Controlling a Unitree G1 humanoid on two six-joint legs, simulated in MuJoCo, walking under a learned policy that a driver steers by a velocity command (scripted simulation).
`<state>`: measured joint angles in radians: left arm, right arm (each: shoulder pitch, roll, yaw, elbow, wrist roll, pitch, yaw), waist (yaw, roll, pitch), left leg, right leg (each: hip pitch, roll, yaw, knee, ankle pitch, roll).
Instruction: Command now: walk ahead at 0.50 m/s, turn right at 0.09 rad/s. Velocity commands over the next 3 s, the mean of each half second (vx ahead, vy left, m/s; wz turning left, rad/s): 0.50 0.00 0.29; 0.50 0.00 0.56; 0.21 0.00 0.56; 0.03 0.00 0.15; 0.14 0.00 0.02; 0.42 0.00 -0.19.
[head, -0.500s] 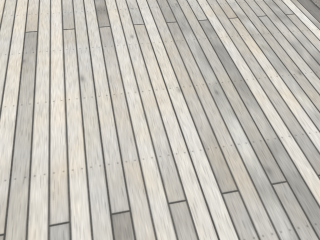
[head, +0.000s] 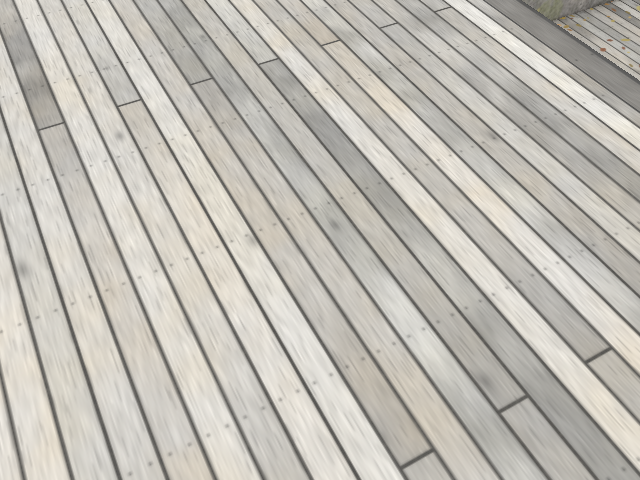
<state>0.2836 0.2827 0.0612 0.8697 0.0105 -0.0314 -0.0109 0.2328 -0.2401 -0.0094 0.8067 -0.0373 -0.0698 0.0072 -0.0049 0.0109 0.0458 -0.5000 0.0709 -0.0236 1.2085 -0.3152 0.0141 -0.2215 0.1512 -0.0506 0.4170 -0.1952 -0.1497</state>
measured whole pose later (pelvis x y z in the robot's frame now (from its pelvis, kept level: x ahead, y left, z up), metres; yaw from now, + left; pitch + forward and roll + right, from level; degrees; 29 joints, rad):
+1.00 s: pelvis +0.57 +0.12 +0.00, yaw +30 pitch +1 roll +0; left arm 0.14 0.27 0.02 0.72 0.04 -0.06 0.01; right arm 0.36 -0.32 -0.07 0.84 -0.02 -0.03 0.01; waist -0.05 0.03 0.04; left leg -0.31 -0.09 -0.08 1.10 -0.40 0.08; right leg -0.35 0.01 -0.04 0.52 -0.19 -0.03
